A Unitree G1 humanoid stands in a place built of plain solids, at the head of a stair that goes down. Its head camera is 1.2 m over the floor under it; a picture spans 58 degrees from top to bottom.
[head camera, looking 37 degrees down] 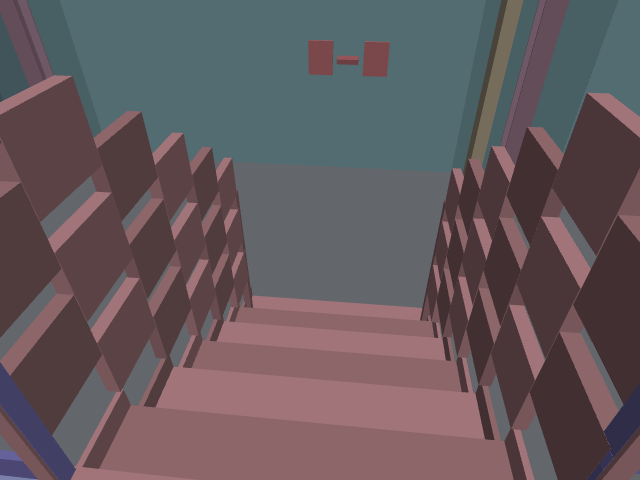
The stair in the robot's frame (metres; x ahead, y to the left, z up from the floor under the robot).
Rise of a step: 0.18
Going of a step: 0.30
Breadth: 1.32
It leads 6 degrees to the right of straight ahead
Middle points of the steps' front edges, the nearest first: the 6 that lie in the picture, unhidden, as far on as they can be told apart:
0.81 0.03 -0.18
1.10 0.00 -0.37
1.40 -0.03 -0.55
1.70 -0.06 -0.74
2.00 -0.09 -0.92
2.30 -0.12 -1.10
